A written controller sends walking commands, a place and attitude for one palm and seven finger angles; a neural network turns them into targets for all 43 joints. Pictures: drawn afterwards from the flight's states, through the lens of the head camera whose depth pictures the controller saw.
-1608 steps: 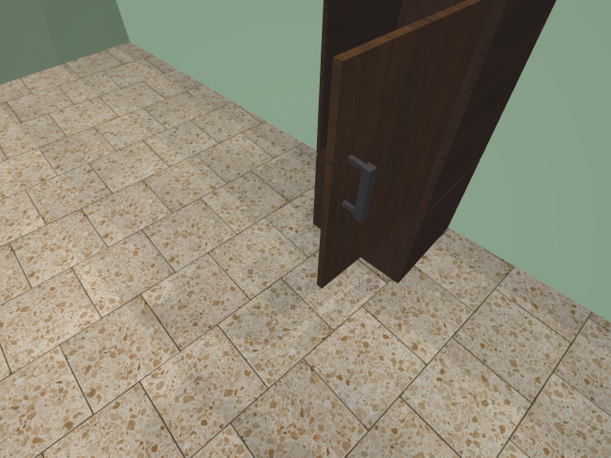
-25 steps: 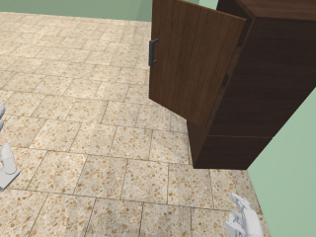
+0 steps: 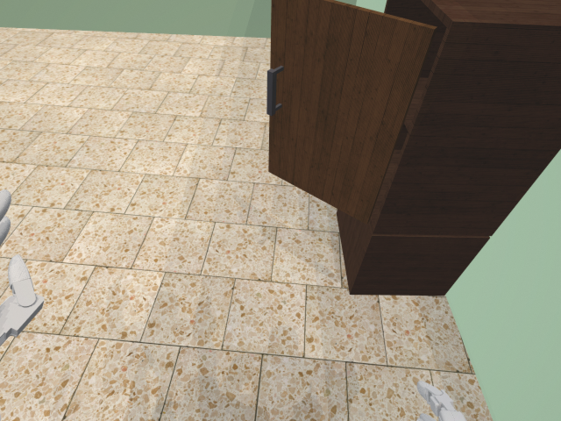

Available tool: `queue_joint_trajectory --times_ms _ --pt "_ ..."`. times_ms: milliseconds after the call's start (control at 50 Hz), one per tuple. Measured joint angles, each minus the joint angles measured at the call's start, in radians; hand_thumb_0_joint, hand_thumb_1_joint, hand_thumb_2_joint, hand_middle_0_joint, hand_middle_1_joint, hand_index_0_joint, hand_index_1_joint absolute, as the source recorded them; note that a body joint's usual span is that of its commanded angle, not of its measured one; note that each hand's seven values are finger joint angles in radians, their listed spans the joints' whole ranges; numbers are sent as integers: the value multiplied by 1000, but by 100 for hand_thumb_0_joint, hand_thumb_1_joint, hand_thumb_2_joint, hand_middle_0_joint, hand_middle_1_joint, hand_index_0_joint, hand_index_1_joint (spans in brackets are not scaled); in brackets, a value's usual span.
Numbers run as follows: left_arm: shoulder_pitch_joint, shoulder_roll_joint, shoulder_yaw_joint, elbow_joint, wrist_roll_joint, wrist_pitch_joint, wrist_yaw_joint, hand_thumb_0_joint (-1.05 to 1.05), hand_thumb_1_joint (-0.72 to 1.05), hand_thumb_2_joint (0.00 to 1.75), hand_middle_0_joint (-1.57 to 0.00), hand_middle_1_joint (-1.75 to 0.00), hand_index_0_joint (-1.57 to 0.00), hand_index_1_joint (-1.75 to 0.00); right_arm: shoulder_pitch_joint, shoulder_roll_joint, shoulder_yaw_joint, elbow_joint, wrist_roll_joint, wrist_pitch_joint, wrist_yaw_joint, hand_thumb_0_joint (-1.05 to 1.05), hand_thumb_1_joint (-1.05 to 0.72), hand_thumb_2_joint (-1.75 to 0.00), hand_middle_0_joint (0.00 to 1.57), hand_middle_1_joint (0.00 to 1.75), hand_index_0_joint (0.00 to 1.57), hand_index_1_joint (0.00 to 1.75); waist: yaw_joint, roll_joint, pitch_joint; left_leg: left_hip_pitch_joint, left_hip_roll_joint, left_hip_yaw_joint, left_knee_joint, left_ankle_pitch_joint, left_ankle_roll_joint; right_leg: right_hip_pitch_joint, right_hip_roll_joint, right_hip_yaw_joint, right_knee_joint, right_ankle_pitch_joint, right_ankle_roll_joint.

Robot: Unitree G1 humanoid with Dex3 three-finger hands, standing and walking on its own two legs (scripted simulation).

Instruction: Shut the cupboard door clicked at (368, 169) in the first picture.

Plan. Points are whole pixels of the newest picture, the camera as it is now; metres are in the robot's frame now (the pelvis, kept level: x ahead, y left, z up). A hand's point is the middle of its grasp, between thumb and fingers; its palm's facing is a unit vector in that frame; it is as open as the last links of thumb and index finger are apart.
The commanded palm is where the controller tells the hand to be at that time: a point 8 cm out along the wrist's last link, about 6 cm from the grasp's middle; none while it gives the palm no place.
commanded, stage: let the arm hang, fingers relaxed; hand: left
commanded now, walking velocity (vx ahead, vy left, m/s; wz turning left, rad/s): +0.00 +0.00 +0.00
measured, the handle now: (275, 90) +0.96 +0.06 +0.00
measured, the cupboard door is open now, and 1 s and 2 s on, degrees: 52 52 52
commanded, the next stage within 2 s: look to check the result in 1.12 s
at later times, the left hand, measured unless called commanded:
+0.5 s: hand out of the picture +0.01 +0.20 -0.18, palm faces -0.01 -0.98 -0.22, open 7.2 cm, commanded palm none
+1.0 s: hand out of the picture +0.09 +0.23 -0.15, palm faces -0.01 -0.95 -0.31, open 7.4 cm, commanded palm none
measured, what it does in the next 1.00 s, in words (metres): stands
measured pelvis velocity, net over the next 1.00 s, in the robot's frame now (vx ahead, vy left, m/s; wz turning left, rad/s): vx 0.01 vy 0.00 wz -0.01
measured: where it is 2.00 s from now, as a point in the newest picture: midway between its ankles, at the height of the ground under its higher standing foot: outside the picture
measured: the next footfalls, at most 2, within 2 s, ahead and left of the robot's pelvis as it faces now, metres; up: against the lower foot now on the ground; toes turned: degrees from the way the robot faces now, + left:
none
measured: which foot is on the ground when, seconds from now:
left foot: down 0.00-1.00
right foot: down 0.00-1.00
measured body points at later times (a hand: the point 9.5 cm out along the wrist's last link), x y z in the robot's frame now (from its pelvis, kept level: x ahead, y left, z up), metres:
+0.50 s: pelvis -0.01 +0.00 +0.00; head +0.01 +0.02 +0.45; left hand +0.02 +0.25 -0.16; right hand +0.02 -0.28 -0.13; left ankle +0.00 +0.10 -0.74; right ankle +0.04 -0.12 -0.74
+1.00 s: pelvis +0.01 +0.00 +0.01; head +0.01 +0.00 +0.46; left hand +0.09 +0.28 -0.13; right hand +0.06 -0.27 -0.13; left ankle +0.00 +0.10 -0.74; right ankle +0.04 -0.12 -0.74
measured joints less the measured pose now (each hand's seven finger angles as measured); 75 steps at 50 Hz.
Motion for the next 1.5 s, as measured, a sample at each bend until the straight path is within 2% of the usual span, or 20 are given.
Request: queue_joint_trajectory --times_ms 20,40,60,100,160,240,320,360,440,580,720,840,1140,1500 --pt "6 3 3 -3 -2 -2 0 2 89 89 -21 -30 -21 -30 -3 -2 -2 0 1 0 0 1 -90 -90 21 30 21 30 -1 1 -1 0 1 0 1 -2 -1 0 1 0 1 -2 0" --pt "-15 14 -18 43 10 -17 -14 2 89 89 -21 -30 -21 -30 -10 -15 -10 21 0 -23 17 1 -90 -90 21 30 21 30 0 11 -3 -13 0 -7 16 -7 0 -8 -1 -6 11 -7 0" --pt "-60 22 -60 128 22 -6 -43 1 89 90 -21 -30 -20 -30 -23 -36 -18 52 -3 -35 37 1 -90 -90 21 30 21 30 7 25 -4 -27 -4 -12 35 -13 1 -19 -6 -12 30 -16 1" --pt "-149 10 -159 341 31 74 -97 1 90 90 -21 -30 -20 -30 -62 -83 -26 105 -9 -20 65 1 -90 -90 21 30 21 30 17 57 -3 -43 -14 -10 61 -24 6 -41 -17 -10 68 -33 5" --pt "-237 -42 -282 673 43 176 -144 1 90 90 -20 -29 -19 -30 -115 -124 -31 148 -17 15 80 1 -90 -90 21 30 21 30 7 81 13 -55 -28 7 85 -34 16 -74 -31 8 127 -56 10" --pt "-276 -114 -390 988 48 228 -172 1 91 89 -20 -29 -19 -30 -123 -122 -26 172 -25 45 83 1 -90 -90 21 30 21 30 -19 36 58 -47 -38 23 85 -30 17 -87 -40 24 165 -70 9" --pt "-275 -170 -435 1188 43 240 -176 2 91 89 -21 -29 -20 -30 -78 -100 -10 228 -30 72 82 1 -90 -90 21 30 21 30 -18 -33 88 -26 -32 16 57 -13 10 -65 -34 17 138 -56 3" --pt "-270 -180 -420 1255 36 233 -164 1 93 89 -21 -30 -20 -30 -50 -88 -7 265 -30 83 79 1 -90 -90 21 30 21 30 -9 -54 94 -16 -24 7 41 -4 5 -46 -26 8 106 -40 -1" --pt "-263 -143 -401 1358 36 216 -164 0 96 89 -21 -30 -21 -30 -7 -71 -9 334 -28 97 71 1 -90 -90 21 30 21 30 9 -62 91 6 -10 -6 10 10 -3 -6 -11 -6 43 -12 -10" --pt "-260 -94 -380 1486 33 203 -164 1 93 89 -21 -30 -20 -30 9 -72 -23 394 -22 93 62 1 -90 -90 20 30 21 30 14 -9 69 50 -7 -2 -38 24 0 45 -5 -1 -23 14 -6" --pt "-298 -68 -370 1530 32 192 -160 1 91 89 -20 -29 -20 -30 -18 -71 -23 423 -21 80 63 1 -90 -90 21 30 21 30 16 30 56 78 -17 9 -81 38 7 62 -13 10 -48 21 1" --pt "-341 -70 -374 1539 31 182 -159 1 91 89 -20 -29 -20 -30 -48 -75 -21 445 -20 71 63 0 -90 -90 21 30 21 30 13 32 44 106 -23 13 -112 44 9 79 -18 15 -57 17 5" --pt "-401 -103 -390 1542 31 172 -166 1 91 89 -21 -29 -20 -30 -100 -102 -22 461 -21 63 60 0 -90 -90 21 30 21 30 1 -8 47 149 -22 10 -163 52 3 115 -15 14 -92 15 3" --pt "-385 -69 -383 1569 28 174 -164 1 91 89 -21 -29 -20 -30 -113 -108 -17 468 -19 69 59 0 -90 -90 21 30 21 30 10 13 66 172 -16 -2 -191 51 -6 140 -9 2 -116 8 -4"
